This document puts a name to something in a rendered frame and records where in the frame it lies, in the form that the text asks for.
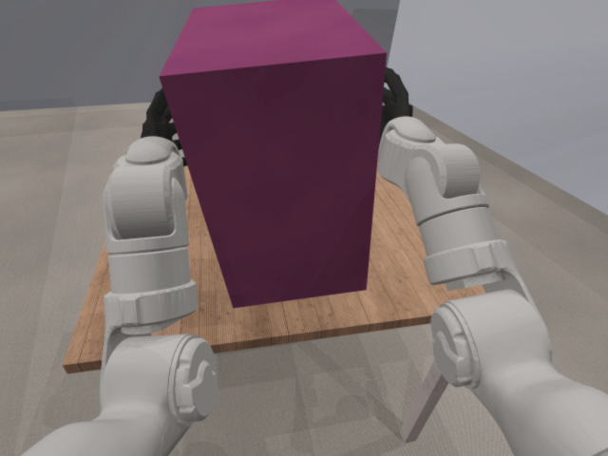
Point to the left robot upper arm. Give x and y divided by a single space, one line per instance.
153 389

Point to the carton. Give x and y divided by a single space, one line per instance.
278 105

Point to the right robot upper arm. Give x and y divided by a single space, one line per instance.
495 345

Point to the table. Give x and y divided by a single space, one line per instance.
398 295

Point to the left robot forearm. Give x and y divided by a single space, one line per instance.
145 226

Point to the left robot hand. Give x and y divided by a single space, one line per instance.
157 122

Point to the right robot hand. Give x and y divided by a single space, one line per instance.
396 100

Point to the right robot forearm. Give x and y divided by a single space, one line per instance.
442 183

